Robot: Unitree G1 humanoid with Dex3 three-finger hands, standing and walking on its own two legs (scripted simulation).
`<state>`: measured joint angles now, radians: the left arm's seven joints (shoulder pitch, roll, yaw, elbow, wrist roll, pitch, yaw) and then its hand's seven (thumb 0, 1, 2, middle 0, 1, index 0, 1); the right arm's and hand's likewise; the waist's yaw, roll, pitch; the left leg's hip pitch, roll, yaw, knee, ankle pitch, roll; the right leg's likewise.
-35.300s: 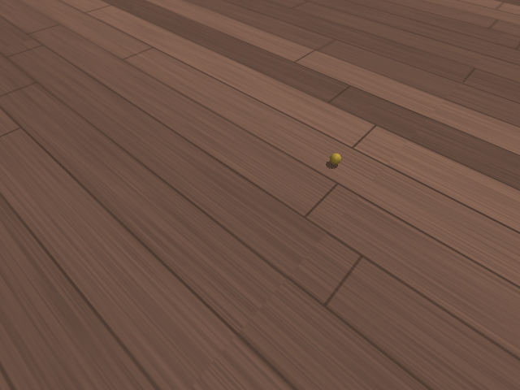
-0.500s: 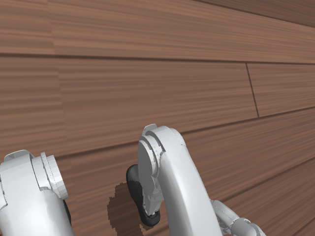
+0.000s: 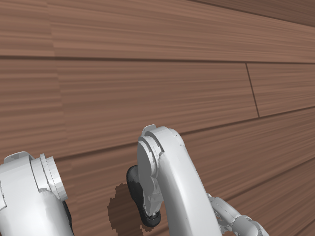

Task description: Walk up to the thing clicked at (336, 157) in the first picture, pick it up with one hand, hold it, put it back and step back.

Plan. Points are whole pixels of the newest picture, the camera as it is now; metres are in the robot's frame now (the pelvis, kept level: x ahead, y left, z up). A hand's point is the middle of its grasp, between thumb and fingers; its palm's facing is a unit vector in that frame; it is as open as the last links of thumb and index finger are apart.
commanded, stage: close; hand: left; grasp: from above
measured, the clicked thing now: out of the picture +0.39 +0.36 -0.26
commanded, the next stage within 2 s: settle in 0.08 s
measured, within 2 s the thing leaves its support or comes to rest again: leaves its support in 0.48 s
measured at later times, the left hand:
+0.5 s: hand out of the picture +0.38 +0.35 -0.24, palm faces -0.40 -0.21 -0.89, open 6.3 cm
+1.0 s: hand out of the picture +0.37 +0.36 -0.14, palm faces -0.44 -0.16 -0.89, open 6.0 cm
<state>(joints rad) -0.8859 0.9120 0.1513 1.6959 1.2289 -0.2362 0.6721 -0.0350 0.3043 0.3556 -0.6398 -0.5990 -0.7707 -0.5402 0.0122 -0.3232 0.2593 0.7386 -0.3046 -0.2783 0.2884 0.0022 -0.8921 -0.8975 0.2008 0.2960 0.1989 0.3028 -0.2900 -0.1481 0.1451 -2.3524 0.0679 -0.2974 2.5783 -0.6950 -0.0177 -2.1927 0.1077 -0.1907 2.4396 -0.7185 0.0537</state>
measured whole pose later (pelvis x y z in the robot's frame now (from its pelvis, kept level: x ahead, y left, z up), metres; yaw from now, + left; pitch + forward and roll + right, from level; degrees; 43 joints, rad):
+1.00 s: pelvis -0.01 -0.01 +0.03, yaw +5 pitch +30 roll -9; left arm -0.82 0.72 0.08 1.36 1.16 -0.19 0.37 -0.12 0.34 0.27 -0.70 -0.41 -1.11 -0.46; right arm 0.08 -0.29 0.09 0.74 -0.15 -0.12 0.22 0.00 -0.91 -0.90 0.20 0.30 0.20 0.30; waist -0.17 -0.02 -0.02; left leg -2.33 0.06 -0.19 2.44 -0.64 -0.02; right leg -2.20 0.07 -0.12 2.37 -0.70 0.03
